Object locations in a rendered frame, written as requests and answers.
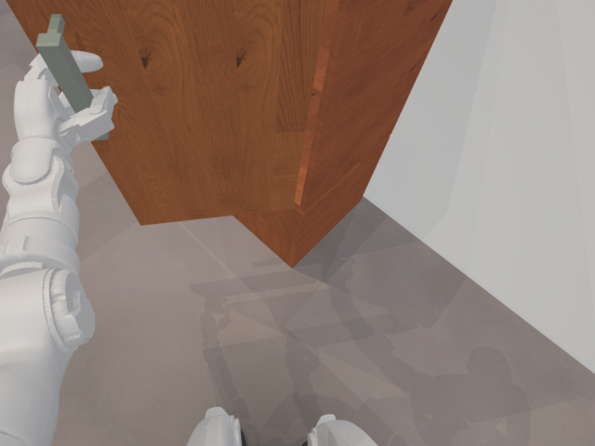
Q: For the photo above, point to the handle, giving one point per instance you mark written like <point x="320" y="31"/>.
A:
<point x="60" y="61"/>

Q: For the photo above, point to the left robot forearm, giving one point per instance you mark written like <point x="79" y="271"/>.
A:
<point x="41" y="226"/>

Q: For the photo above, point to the right robot shin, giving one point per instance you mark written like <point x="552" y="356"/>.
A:
<point x="325" y="418"/>

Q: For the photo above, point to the cupboard door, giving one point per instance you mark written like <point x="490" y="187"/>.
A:
<point x="213" y="97"/>

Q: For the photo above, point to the left robot shin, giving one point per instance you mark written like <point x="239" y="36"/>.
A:
<point x="215" y="411"/>

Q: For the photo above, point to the robot shin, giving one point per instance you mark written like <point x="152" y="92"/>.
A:
<point x="325" y="418"/>
<point x="215" y="411"/>

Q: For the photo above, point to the left robot upper arm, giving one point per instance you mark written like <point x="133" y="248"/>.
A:
<point x="44" y="317"/>

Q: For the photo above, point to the robot left hand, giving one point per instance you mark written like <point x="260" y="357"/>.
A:
<point x="39" y="112"/>

